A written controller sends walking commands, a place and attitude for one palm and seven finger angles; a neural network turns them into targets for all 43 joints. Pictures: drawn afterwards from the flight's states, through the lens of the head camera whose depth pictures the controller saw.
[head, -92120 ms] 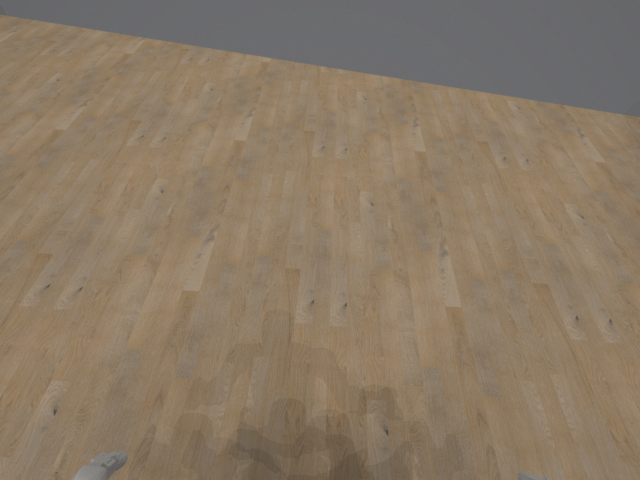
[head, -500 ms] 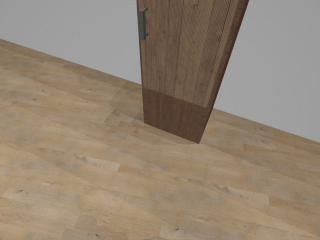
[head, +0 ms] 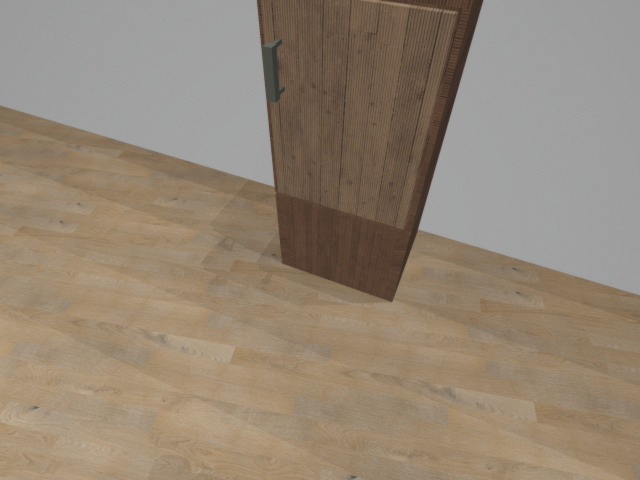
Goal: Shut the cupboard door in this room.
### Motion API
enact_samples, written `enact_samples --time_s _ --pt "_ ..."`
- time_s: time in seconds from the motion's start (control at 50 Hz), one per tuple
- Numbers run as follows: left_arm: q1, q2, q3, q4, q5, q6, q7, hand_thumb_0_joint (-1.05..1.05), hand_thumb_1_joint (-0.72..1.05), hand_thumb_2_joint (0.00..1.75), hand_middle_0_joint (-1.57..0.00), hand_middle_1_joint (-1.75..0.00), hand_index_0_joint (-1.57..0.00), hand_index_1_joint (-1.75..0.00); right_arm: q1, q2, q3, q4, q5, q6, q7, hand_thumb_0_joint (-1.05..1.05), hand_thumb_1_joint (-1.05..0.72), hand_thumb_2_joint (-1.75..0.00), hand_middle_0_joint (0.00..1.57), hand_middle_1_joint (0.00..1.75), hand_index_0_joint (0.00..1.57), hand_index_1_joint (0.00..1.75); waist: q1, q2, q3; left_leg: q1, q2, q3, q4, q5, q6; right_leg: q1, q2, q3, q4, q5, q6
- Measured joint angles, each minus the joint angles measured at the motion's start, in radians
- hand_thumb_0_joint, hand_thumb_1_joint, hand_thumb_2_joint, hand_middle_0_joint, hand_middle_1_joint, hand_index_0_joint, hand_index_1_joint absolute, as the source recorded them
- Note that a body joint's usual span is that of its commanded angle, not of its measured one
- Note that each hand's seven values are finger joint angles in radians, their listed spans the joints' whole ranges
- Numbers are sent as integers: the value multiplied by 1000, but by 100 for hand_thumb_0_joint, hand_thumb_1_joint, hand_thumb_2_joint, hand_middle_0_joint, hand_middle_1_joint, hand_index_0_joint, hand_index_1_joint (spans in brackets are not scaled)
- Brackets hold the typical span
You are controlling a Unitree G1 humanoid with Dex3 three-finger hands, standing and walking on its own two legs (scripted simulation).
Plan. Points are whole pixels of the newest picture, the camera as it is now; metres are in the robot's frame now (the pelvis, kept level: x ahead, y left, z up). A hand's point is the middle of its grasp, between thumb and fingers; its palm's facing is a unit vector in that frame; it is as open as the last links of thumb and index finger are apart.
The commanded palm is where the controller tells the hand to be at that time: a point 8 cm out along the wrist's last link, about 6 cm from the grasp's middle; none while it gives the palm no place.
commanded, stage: let the arm hang, fingers relaxed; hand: left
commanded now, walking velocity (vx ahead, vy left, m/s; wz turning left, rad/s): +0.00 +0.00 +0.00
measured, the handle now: (275, 70) +0.99 +0.16 +0.06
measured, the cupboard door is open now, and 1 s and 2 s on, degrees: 0 0 0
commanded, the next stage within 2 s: look to check the result in 0.06 s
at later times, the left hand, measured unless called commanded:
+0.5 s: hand out of the picture +0.06 +0.23 -0.16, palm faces +0.01 -0.95 -0.32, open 7.4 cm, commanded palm none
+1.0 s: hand out of the picture +0.06 +0.20 -0.18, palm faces +0.12 -0.96 -0.26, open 7.4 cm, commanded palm none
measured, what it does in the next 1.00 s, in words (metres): stands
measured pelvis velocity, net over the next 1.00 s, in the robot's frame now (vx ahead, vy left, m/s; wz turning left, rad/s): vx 0.02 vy -0.01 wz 0.12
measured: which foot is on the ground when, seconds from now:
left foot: down 0.00-1.00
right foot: down 0.00-1.00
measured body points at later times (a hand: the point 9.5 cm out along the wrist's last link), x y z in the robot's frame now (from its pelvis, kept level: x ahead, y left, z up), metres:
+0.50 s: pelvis +0.02 -0.01 +0.00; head +0.03 -0.02 +0.45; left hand +0.07 +0.28 -0.14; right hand +0.08 -0.29 -0.14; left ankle +0.04 +0.12 -0.74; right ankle +0.01 -0.11 -0.74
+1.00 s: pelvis +0.02 -0.01 -0.01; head +0.05 +0.00 +0.44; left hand +0.06 +0.25 -0.16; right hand +0.08 -0.26 -0.16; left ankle +0.03 +0.11 -0.73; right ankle +0.01 -0.11 -0.74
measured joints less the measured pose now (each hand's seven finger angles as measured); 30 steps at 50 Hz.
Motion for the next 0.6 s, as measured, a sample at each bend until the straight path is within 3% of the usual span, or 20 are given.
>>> enact_samples --time_s 0.6 --pt "-13 48 -1 34 -5 -6 2 0 90 90 -20 -30 -20 -30 -60 -28 11 15 3 2 1 1 -91 -90 21 30 20 30 9 8 9 57 8 -15 -50 -8 -20 71 14 -14 -72 -2 -12"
